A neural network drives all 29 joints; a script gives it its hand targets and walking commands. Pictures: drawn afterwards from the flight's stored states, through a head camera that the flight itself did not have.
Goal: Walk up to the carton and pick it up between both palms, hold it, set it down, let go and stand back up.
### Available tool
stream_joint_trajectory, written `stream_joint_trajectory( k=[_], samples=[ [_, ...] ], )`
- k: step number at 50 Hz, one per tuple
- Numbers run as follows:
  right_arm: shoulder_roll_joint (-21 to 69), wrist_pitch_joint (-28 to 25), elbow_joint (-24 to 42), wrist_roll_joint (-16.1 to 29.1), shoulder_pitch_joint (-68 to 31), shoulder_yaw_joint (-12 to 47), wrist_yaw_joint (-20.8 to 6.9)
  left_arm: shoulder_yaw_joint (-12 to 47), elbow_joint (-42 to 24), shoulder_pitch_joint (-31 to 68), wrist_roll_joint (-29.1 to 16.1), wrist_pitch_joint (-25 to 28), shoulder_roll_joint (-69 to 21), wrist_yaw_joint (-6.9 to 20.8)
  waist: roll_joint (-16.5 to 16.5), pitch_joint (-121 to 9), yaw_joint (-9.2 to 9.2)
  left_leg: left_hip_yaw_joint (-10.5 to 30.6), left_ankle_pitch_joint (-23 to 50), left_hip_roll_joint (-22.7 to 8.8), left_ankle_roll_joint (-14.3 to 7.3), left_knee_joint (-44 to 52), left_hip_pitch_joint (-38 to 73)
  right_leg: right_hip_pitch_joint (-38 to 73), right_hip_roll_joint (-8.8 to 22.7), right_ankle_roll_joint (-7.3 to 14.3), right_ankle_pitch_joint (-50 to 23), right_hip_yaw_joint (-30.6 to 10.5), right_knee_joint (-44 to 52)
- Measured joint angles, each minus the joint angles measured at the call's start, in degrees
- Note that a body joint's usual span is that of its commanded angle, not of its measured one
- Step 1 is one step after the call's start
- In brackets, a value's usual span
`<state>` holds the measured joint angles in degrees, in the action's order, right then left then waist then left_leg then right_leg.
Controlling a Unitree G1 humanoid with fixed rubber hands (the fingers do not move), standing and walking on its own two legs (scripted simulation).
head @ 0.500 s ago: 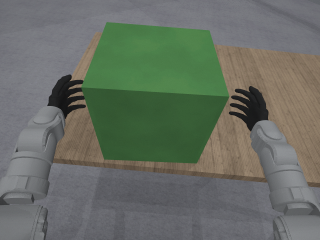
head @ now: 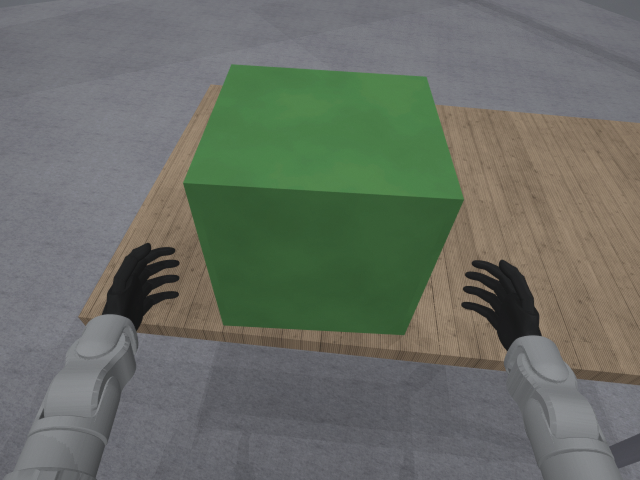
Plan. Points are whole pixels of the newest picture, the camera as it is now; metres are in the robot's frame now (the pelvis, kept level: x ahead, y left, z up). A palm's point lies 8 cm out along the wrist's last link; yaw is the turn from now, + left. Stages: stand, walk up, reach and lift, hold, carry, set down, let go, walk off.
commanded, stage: set down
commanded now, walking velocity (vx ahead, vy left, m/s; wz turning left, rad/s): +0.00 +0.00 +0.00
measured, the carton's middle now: (321, 205) +0.51 -0.01 +0.06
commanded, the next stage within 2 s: let go in 1.46 s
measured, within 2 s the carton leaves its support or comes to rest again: neither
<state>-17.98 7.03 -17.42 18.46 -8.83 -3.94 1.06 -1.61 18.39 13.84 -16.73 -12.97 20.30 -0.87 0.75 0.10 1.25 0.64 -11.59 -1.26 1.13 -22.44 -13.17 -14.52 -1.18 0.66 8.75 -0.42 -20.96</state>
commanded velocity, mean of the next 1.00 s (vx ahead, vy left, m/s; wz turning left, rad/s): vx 0.00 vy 0.00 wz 0.00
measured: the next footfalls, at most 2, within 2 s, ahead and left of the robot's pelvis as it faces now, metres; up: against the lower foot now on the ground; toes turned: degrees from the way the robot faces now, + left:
none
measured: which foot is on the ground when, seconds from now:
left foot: down 0.00-1.00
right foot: down 0.00-1.00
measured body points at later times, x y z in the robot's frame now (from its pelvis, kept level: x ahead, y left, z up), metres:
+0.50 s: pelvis +0.01 +0.00 +0.00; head +0.01 +0.00 +0.45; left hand +0.26 +0.24 +0.01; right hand +0.25 -0.24 +0.01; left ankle +0.00 +0.13 -0.75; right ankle +0.02 -0.11 -0.75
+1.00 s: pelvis +0.02 +0.00 +0.00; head +0.01 +0.00 +0.45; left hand +0.20 +0.24 -0.05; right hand +0.20 -0.22 -0.06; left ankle +0.00 +0.13 -0.75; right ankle +0.02 -0.11 -0.75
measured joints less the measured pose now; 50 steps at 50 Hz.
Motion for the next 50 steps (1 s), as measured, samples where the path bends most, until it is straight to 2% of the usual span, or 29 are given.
stream_joint_trajectory(
  k=[6, 19, 24, 29, 41, 50],
  samples=[
    [1.1, -0.8, 1.1, -0.9, 3.5, -0.4, 0.0, 0.7, 1.0, -3.3, -0.3, 3.3, -0.4, -0.1, -0.1, 0.4, -0.54, -0.1, -0.3, 0.1, 0.0, 0.0, 1.5, 1.1, 0.0, 0.0, 0.6, -0.2, -0.7],
    [3.3, -3.6, 6.1, -2.5, 14.4, 0.6, 0.8, 1.6, -2.9, -14.9, 0.5, 8.7, -1.3, 1.2, -0.2, 1.6, -1.38, -0.2, -1.1, -0.1, 0.2, 0.4, 5.8, 5.2, -0.2, 0.2, 1.7, -0.4, -0.7],
    [4.2, -4.8, 6.2, -3.5, 18.1, 0.7, 0.6, 2.7, -2.4, -18.8, 0.3, 11.5, -1.2, 1.3, -0.2, 1.9, -1.87, 0.0, -1.6, -0.1, 0.2, 0.0, 6.5, 6.0, -0.2, 0.2, 2.2, -0.2, -1.1],
    [5.1, -6.7, 4.2, -5.0, 20.4, 0.6, 0.5, 3.9, -1.1, -22.1, 0.6, 14.1, -1.0, 1.2, -0.3, 2.0, -2.06, 0.2, -2.1, -0.1, 0.2, -0.4, 7.1, 6.7, -0.1, 0.2, 2.8, 0.0, -1.5],
    [7.7, -12.5, -5.1, -8.9, 22.8, 0.9, 0.4, 6.3, 5.3, -26.0, 1.5, 19.1, -1.5, 0.9, -0.6, 2.5, -2.03, 0.8, -3.3, 0.3, 0.1, -2.0, 7.1, 6.9, 0.2, 0.1, 4.2, 0.5, -3.1],
    [8.6, -16.2, -10.6, -11.2, 23.2, 2.0, 0.2, 6.2, 7.1, -27.0, 3.7, 18.5, -2.8, 1.0, -0.8, 3.4, -1.68, 0.8, -4.1, 0.2, 0.0, -2.9, 7.8, 7.8, 0.1, 0.0, 4.8, 0.6, -3.5]
  ],
)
